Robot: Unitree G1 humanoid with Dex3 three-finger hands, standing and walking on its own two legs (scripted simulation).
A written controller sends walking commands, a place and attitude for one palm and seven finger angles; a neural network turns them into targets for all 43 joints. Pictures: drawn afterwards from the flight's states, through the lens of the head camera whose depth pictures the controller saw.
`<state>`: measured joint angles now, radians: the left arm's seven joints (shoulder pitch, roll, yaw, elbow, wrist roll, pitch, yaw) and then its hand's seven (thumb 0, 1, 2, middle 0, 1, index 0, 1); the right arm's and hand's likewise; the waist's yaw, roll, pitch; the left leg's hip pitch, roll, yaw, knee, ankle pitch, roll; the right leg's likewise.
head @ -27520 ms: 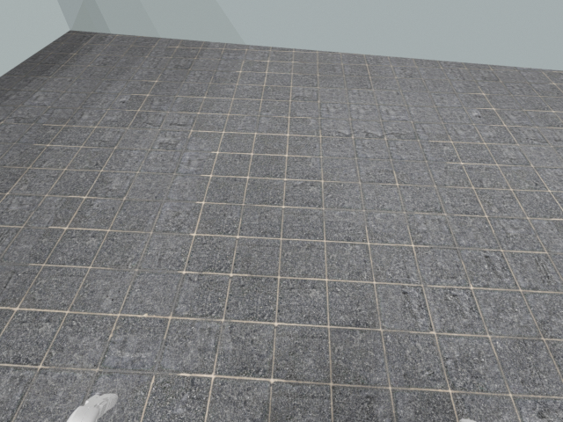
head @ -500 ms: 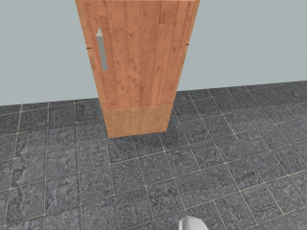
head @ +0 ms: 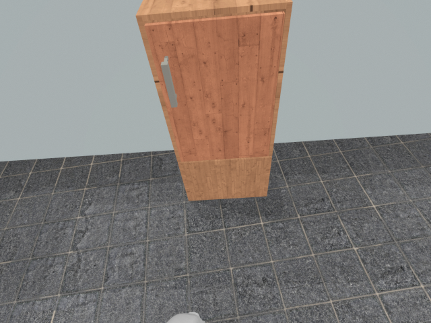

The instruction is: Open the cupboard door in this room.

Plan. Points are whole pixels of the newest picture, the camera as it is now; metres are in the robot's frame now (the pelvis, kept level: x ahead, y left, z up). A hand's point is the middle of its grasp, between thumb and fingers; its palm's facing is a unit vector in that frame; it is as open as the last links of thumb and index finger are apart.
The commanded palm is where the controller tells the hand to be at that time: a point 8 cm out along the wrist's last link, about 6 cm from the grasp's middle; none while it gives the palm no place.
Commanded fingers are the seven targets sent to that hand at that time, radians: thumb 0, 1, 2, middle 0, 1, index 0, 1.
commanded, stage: take the last steps up to it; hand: left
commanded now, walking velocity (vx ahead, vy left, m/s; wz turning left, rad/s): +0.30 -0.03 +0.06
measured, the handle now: (170, 82) +0.80 +0.18 +0.02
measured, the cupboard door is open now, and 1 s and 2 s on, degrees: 0 0 0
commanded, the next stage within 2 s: come to a stop and stand still in 0.94 s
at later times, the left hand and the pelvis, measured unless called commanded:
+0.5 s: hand out of the picture -0.09 +0.18 -0.17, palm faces +0.17 -0.98 -0.13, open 7.4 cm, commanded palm none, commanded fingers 0.00 0.90 0.90 -0.20 -0.30 -0.20 -0.30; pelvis +0.04 +0.04 +0.00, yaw +2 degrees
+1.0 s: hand (165, 243) +0.34 +0.17 -0.18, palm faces -0.03 -0.97 -0.23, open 7.4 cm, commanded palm none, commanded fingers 0.00 0.90 0.90 -0.20 -0.30 -0.20 -0.30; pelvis +0.22 -0.02 -0.02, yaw +0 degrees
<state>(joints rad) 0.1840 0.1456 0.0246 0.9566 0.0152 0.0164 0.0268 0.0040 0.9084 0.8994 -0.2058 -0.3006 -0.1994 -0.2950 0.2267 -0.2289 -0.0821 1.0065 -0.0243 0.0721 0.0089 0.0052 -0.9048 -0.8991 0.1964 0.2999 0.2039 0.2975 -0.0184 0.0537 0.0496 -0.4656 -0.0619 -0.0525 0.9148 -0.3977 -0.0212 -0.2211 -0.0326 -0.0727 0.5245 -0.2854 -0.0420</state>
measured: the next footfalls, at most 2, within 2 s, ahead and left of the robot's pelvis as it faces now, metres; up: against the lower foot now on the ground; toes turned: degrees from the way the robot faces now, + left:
left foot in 0.44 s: +0.04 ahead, +0.14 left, +0.00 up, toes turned +10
right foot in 0.92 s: +0.34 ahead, -0.11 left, +0.00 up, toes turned -8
